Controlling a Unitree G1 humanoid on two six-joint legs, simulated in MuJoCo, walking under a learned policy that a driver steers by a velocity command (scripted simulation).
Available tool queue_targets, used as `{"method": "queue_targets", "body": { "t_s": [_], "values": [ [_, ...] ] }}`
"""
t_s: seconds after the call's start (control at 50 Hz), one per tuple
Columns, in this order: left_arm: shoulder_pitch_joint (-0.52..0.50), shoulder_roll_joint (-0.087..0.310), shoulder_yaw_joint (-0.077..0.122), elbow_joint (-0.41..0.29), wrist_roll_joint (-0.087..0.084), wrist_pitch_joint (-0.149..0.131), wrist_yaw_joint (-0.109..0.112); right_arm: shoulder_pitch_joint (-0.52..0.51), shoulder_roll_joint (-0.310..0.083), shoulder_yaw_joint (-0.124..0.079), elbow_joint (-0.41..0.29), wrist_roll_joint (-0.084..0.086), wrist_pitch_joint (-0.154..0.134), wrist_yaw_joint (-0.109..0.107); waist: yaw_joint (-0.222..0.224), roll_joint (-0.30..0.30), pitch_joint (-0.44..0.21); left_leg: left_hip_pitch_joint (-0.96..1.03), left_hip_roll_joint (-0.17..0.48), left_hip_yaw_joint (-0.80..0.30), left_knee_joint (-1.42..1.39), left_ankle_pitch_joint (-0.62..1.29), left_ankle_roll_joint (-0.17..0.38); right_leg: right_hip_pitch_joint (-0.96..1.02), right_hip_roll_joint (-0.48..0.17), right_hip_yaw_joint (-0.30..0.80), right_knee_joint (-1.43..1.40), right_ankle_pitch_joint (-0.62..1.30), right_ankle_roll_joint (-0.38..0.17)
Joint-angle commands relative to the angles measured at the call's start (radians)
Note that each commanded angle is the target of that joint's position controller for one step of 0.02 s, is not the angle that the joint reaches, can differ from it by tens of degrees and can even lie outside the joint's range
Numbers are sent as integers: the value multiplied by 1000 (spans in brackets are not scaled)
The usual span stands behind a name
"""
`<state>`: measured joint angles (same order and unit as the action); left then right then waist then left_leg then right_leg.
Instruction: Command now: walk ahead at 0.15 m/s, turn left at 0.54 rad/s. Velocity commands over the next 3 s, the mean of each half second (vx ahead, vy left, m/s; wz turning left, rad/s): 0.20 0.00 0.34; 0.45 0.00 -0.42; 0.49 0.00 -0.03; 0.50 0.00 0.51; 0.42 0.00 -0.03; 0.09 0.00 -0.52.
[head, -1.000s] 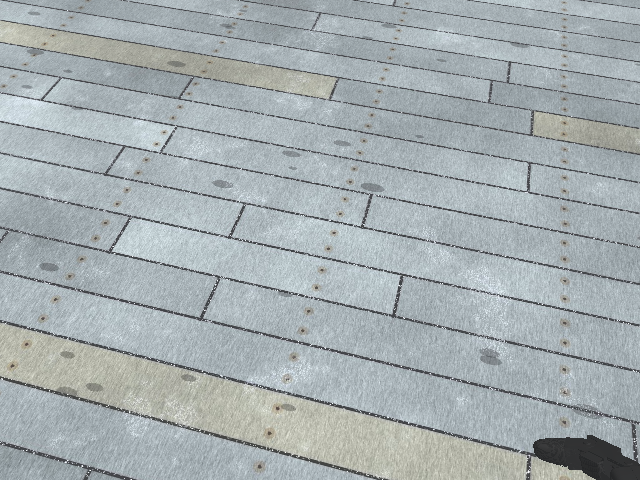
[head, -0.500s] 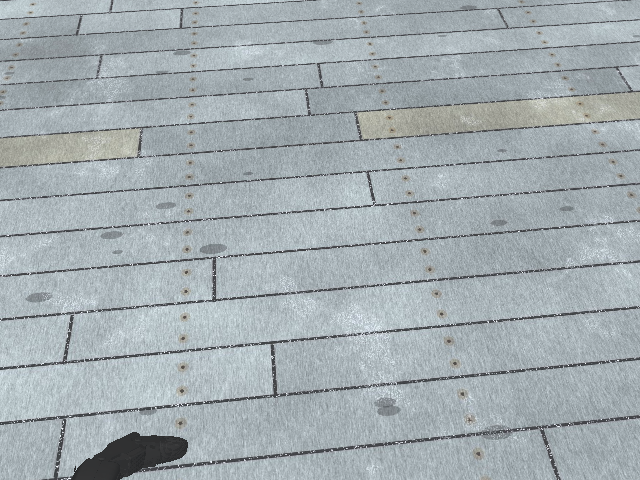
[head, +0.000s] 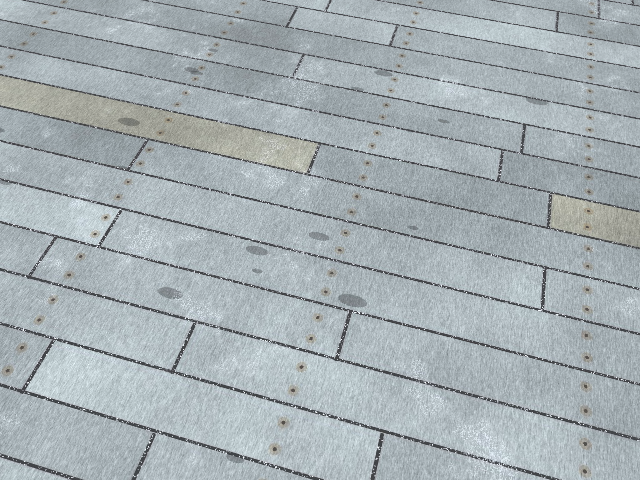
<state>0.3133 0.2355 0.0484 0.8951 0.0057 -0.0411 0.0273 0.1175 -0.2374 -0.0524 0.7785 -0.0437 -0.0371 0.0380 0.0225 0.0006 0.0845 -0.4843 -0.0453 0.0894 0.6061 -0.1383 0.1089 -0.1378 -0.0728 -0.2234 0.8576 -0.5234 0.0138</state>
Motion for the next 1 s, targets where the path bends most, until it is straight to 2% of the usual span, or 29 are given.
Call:
{"method": "queue_targets", "body": {
  "t_s": [0.02, 0.04, 0.06, 0.08, 0.1, 0.12, 0.18, 0.2, 0.24, 0.26, 0.28, 0.34, 0.44, 0.54, 0.58, 0.6, 0.62, 0.64, 0.66, 0.68, 0.7, 0.72, 0.76, 0.78, 0.86, 0.92, 0.96, 1.0],
  "values": [
    [86, 111, 19, -97, 17, 21, -1, 265, -287, -89, -23, 58, 21, -28, -83, 67, -436, 658, 417, -613, -180, 718, 310, -447, 66, 254, 594, -97, 15],
    [8, 109, 18, -113, 12, 22, -3, 191, -225, -72, -31, 57, 33, -35, -72, 33, -285, 511, 371, -528, -226, 521, 277, -468, 40, 252, 548, -9, 11],
    [-32, 105, 18, -114, 18, 22, 0, 137, -166, -53, -31, 50, 41, -40, -40, -7, -174, 388, 306, -468, -270, 417, 216, -462, 10, 255, 455, 52, 11],
    [-34, 110, 21, -119, 31, 36, 2, 121, -138, -46, -31, 56, 47, -43, -21, 6, -131, 302, 265, -428, -302, 366, 178, -422, -1, 258, 392, 88, 12],
    [-10, 107, 21, -115, 38, 55, 3, 119, -127, -41, -29, 49, 45, -43, -7, 46, -128, 249, 239, -407, -306, 406, 163, -369, 3, 257, 364, 107, 15],
    [7, 98, 19, -112, 36, 67, 3, 114, -136, -44, -31, 41, 40, -40, 2, 50, -153, 240, 222, -392, -305, 403, 153, -344, 13, 257, 343, 121, 18],
    [-18, 93, 19, -119, 28, 78, 1, 112, -176, -57, -39, 34, 35, -36, -3, 38, -184, 235, 181, -385, -313, 298, 114, -348, 26, 263, 265, 164, 27],
    [-40, 96, 21, -127, 29, 82, 1, 117, -182, -59, -41, 35, 38, -36, -11, 47, -182, 238, 175, -401, -325, 212, 103, -364, 28, 269, 242, 178, 31],
    [-83, 108, 25, -144, 37, 85, -5, 124, -183, -62, -45, 38, 49, -38, -29, 83, -180, 240, 152, -468, -391, -203, 92, -395, 24, 278, 185, 204, 41],
    [-92, 117, 28, -147, 39, 85, -10, 121, -184, -62, -48, 36, 53, -38, -33, 107, -168, 248, 156, -502, -421, -332, 93, -414, 27, 275, 160, 209, 46],
    [-90, 121, 30, -142, 37, 82, -13, 126, -177, -59, -47, 33, 53, -37, -36, 118, -160, 263, 169, -520, -443, -385, 95, -426, 26, 269, 135, 217, 48],
    [-93, 99, 22, -130, 37, 62, -22, 178, -152, -47, -15, 26, 39, -38, -55, 113, -142, 300, 198, -523, -477, -397, 100, -414, 16, 249, 42, 232, 40],
    [-93, 107, 19, -119, 24, 41, -41, 198, -174, -43, 12, 17, 19, -38, -68, 102, -105, 309, 236, -499, -507, -463, 110, -364, 40, 226, -60, 185, -13],
    [-17, 98, 11, -95, 15, 28, -49, 149, -181, -38, 12, 24, 6, -44, -32, 87, -68, 199, 247, -417, -495, -479, 106, -172, 82, 192, -240, 105, -78],
    [68, 81, 7, -58, 11, 21, -42, 118, -181, -38, 11, 33, 9, -48, 15, 46, -45, 102, 217, -350, -433, -510, 81, -3, 110, 152, -432, 184, -113],
    [120, 91, 9, -32, 14, 14, -36, 95, -158, -32, 4, 30, 9, -50, 36, 1, -22, 22, 175, -296, -335, -506, 51, 86, 113, 187, -508, 159, -133],
    [207, 135, 19, -12, 23, 2, -29, 46, -102, -15, -28, 26, 3, -47, 68, -139, -34, -106, 93, -171, -107, -423, 9, 192, -42, 440, -620, -1, -181],
    [222, 191, 28, -30, 15, -1, -29, 35, -45, 2, -58, 17, -7, -40, 53, -207, -41, -282, -18, -32, 149, -368, -46, 254, -267, 804, -750, -241, -238],
    [198, 245, 50, -24, 18, 2, -31, -22, -99, -6, -82, -2, -18, -31, 47, -148, 62, -369, 4, -97, 200, -283, -51, 122, -320, 953, -809, -299, -307],
    [136, 217, 49, -35, 15, -3, -35, -27, -129, -13, -80, 4, -27, -19, 8, -90, 84, -353, 55, -139, 237, -190, -68, 95, -268, 871, -793, -221, -293],
    [113, 192, 45, -38, 3, -10, -38, -21, -141, -17, -69, 3, -33, -10, -3, -73, 60, -323, 61, -133, 236, -137, -87, 100, -202, 771, -782, -102, -257],
    [106, 179, 45, -38, 0, -15, -38, -8, -143, -18, -55, 0, -32, -6, -9, -81, 35, -290, 66, -116, 239, -97, -105, 111, -149, 683, -774, 20, -230],
    [152, 145, 39, -21, -4, -24, -33, -32, -121, -11, -57, -11, -24, 0, 13, -66, -7, -264, 64, -93, 258, -33, -131, 130, -99, 604, -745, 224, -222],
    [168, 152, 43, -12, -5, -26, -32, -54, -102, -5, -70, -5, -21, 1, 16, -83, -10, -266, 66, -88, 241, -10, -141, 124, -93, 592, -734, 291, -230],
    [224, 146, 50, 5, -3, -23, -27, -174, -86, 9, -113, 8, -14, 1, 58, -101, -5, -238, 51, -64, 138, 40, -160, 121, -52, 545, -677, 527, -223],
    [248, 158, 55, 9, 5, -16, -21, -253, -84, 18, -149, 17, -19, 4, 85, -125, -5, -166, 30, -55, 29, 37, -149, 124, -49, 553, -618, 670, -216],
    [223, 171, 59, -1, 8, -15, -15, -225, -103, 16, -151, 22, -24, -2, 60, -133, -19, -64, 19, -62, -33, 32, -124, 117, -64, 578, -578, 756, -192],
    [156, 199, 66, -21, 7, -19, -14, -70, -144, 0, -108, 24, -32, -20, -19, -128, -81, 181, -15, -59, -92, -13, -89, 63, -50, 574, -456, 932, -150]
  ]
}}
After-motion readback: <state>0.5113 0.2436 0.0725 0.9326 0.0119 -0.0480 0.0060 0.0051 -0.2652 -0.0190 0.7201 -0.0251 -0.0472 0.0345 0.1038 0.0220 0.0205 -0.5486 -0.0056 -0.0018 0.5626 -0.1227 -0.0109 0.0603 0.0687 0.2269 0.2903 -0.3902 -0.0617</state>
